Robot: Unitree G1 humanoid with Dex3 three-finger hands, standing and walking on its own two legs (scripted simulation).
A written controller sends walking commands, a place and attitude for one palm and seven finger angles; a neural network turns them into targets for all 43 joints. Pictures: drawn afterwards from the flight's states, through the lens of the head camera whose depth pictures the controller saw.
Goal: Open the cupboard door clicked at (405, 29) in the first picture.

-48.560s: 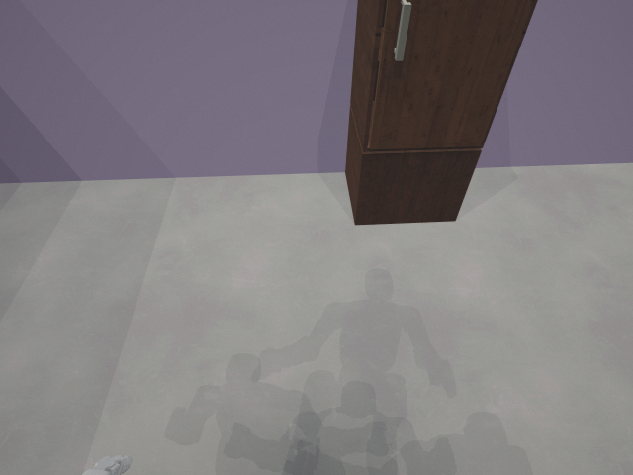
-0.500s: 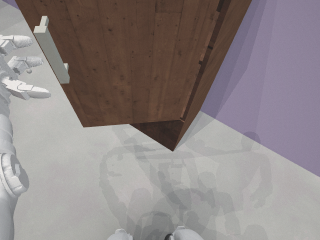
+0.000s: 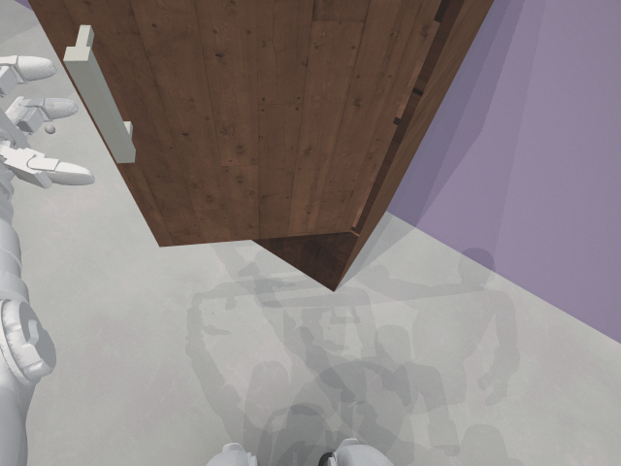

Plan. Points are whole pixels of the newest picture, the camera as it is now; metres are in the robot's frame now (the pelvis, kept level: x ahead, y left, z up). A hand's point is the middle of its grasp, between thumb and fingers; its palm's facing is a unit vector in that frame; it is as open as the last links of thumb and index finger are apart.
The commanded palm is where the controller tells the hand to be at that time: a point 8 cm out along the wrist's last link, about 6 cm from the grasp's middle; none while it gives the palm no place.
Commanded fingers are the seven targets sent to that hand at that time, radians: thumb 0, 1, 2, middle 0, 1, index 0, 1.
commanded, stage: slide the fingers in behind the handle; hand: left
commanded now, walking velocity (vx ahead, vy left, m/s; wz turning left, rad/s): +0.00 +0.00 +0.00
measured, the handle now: (107, 100) +0.53 +0.22 +0.12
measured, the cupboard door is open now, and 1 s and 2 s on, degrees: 41 41 41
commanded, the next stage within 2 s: close the thumb around the handle in 1.70 s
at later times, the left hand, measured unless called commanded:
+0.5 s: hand (81, 136) +0.48 +0.24 +0.11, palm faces +0.07 -1.00 +0.02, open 14.0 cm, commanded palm +0.46 +0.28 +0.11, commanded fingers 0.00 -0.50 0.30 -0.30 -1.20 -0.30 -1.20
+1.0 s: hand (110, 134) +0.48 +0.21 +0.11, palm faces +0.07 -1.00 +0.01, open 14.0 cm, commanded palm +0.46 +0.25 +0.11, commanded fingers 0.00 -0.50 0.30 -0.30 -1.20 -0.30 -1.20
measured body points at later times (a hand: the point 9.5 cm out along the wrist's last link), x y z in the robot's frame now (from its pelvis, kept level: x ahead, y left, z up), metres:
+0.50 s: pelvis -0.01 +0.00 +0.00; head +0.09 +0.02 +0.44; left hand +0.47 +0.29 +0.11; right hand +0.00 -0.28 -0.10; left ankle -0.01 +0.08 -0.70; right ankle -0.01 -0.13 -0.70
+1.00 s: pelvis -0.01 -0.02 +0.00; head +0.08 +0.00 +0.44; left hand +0.47 +0.26 +0.12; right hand -0.01 -0.29 -0.11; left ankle -0.01 +0.08 -0.70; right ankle -0.01 -0.13 -0.70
